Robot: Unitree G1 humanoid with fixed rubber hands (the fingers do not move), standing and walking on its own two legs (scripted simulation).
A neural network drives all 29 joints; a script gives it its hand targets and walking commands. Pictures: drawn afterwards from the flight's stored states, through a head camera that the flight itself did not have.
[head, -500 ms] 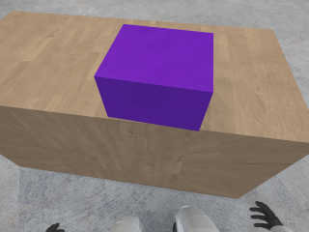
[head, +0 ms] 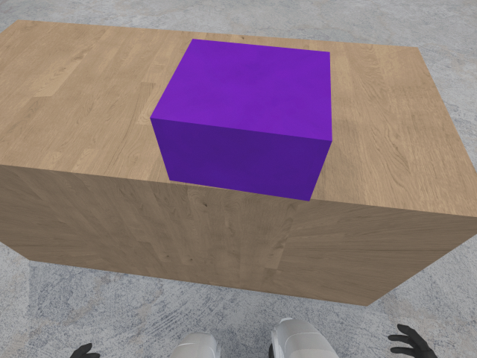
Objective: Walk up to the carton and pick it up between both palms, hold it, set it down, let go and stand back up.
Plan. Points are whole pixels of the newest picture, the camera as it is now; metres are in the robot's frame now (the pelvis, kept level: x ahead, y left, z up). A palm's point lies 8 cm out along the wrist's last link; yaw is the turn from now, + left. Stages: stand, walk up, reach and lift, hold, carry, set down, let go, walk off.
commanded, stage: walk up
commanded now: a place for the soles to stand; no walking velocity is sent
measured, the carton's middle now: (248, 116) +0.54 -0.02 +0.06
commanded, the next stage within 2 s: none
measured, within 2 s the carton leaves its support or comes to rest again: neither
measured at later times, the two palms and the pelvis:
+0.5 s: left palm out of the picture +0.08 +0.31 -0.12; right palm out of the picture +0.10 -0.30 -0.11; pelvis +0.00 -0.01 +0.00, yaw -1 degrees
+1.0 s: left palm out of the picture +0.08 +0.32 -0.12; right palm out of the picture +0.09 -0.30 -0.11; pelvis +0.00 +0.01 +0.00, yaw -1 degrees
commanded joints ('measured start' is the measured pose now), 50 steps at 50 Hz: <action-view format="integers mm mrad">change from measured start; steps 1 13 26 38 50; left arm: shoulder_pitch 6 -73 -13 88 -58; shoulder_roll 217 235 301 225 253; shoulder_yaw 59 61 79 70 64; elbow -53 -73 -60 -40 -81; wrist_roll -9 -6 3 -5 -1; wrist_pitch -18 -16 -40 -21 -28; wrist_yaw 16 14 23 14 16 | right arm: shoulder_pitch -100 19 2 -136 67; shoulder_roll -290 -265 -240 -299 -238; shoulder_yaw -61 -72 -69 -72 -81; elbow -110 -85 -102 -164 -98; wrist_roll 16 11 13 12 7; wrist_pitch -16 -13 7 -15 -11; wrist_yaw -22 -15 -19 -19 -12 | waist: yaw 40 -18 1 74 -35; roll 144 52 -41 180 -25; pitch -225 -182 -209 -243 -244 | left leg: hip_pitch -97 90 -67 -149 130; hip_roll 215 109 36 275 53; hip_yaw -162 -74 51 -187 43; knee -326 -306 55 -317 -171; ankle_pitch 161 49 -159 180 7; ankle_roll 191 127 63 218 91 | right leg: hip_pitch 122 -111 25 155 -122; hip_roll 11 -73 -288 24 -174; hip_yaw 91 238 561 51 363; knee -98 -275 -447 -57 -350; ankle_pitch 53 -18 32 -71 15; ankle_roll -39 -51 -200 -34 -105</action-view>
